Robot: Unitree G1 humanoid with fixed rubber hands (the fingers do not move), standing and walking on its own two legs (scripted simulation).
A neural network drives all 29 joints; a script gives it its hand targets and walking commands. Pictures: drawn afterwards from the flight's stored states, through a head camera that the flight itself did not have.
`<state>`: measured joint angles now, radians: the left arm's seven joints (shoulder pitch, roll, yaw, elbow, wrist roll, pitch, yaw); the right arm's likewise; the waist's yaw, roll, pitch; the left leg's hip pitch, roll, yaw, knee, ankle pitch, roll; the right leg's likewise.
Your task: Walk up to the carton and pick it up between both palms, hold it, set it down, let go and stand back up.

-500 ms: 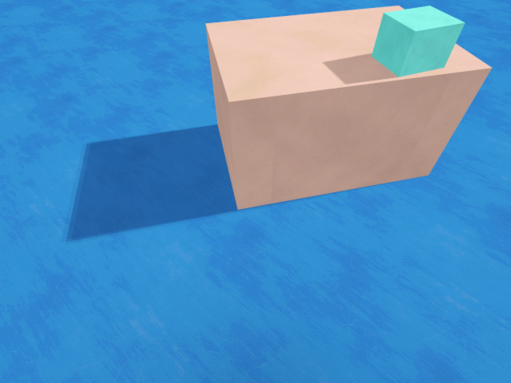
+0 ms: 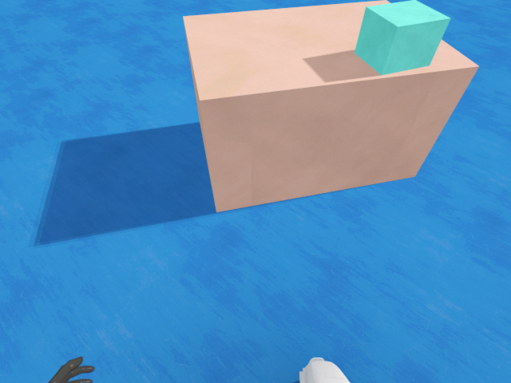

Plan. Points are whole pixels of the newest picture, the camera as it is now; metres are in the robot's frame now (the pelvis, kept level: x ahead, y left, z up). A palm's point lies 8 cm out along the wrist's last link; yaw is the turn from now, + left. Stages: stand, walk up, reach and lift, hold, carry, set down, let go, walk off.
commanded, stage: walk up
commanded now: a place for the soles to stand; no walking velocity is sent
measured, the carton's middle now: (398, 37) +1.23 -0.60 -0.04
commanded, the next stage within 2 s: none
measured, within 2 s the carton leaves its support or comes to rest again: neither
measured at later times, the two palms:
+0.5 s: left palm (146, 351) +0.21 +0.20 -0.12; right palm (496, 266) +0.29 -0.43 -0.04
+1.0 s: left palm (228, 258) +0.38 +0.06 -0.12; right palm (482, 172) +0.54 -0.56 -0.06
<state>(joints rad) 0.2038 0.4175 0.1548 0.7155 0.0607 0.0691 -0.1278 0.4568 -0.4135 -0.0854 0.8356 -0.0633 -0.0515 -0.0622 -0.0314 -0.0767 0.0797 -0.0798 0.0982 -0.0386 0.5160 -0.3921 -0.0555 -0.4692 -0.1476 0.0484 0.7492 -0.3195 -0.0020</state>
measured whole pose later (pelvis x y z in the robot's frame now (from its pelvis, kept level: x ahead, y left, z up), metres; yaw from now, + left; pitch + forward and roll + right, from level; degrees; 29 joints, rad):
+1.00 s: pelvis +0.35 -0.27 -0.03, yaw +11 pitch -5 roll -2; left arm 0.35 0.43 0.08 0.49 0.03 0.08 -0.06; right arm 0.35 -0.45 -0.03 0.56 -0.02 -0.05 -0.07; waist 0.07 -0.05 0.09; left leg -0.42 0.01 0.05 0.92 -0.40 0.05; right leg -0.40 -0.07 -0.08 0.93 -0.46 -0.01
